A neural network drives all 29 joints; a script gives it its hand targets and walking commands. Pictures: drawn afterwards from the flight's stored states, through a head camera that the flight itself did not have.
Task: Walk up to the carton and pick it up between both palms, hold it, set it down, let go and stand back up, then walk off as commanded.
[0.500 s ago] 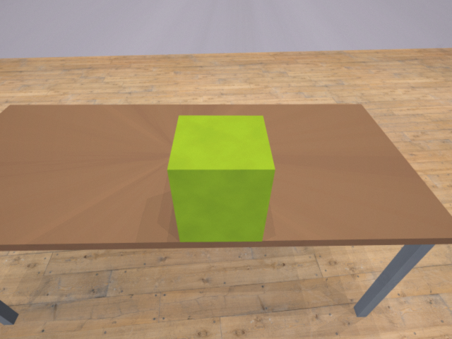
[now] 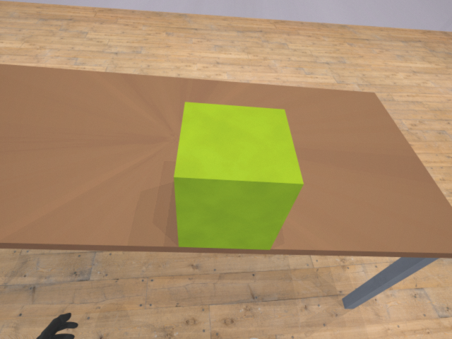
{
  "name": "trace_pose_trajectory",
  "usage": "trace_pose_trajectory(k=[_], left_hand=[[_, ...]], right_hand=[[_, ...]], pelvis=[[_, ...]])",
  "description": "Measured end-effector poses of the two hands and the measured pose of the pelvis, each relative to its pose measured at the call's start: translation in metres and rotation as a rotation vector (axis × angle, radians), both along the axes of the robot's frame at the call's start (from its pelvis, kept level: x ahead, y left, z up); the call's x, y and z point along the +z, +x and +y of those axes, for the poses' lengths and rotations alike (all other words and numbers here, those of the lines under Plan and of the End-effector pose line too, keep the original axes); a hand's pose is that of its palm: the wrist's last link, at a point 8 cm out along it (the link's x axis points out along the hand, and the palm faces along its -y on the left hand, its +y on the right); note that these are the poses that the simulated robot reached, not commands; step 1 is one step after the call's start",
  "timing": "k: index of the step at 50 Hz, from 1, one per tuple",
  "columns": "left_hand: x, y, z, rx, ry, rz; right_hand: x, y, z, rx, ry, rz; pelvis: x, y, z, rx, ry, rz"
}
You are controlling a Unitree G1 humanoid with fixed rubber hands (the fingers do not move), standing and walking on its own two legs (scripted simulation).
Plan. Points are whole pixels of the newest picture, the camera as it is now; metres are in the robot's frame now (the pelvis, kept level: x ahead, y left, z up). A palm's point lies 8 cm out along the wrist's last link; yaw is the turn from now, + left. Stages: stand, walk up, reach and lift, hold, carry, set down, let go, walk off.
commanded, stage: walk up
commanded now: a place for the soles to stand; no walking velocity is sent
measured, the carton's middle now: (230, 180) +0.44 +0.00 +0.01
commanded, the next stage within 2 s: none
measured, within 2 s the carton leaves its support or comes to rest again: neither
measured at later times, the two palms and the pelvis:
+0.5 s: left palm out of the picture +0.09 +0.29 -0.09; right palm out of the picture +0.02 -0.32 -0.12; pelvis -0.02 -0.01 +0.00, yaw +1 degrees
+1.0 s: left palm out of the picture +0.08 +0.31 -0.11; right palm out of the picture +0.08 -0.31 -0.09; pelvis -0.01 +0.00 +0.01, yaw +2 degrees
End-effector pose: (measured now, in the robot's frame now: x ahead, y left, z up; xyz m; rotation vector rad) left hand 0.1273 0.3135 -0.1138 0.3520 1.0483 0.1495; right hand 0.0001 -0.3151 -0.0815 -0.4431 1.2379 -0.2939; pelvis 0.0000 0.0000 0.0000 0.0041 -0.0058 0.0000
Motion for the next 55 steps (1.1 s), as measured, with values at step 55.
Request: trace_pose_trajectory(k=[55], left_hand=[[0.006,-0.042,-0.007,0.071,-0.024,0.114]], right_hand=[[-0.011,0.089,0.01,0.061,0.081,-0.082]], pelvis=[[0.011,0.0,0.005,0.028,-0.017,0.0]])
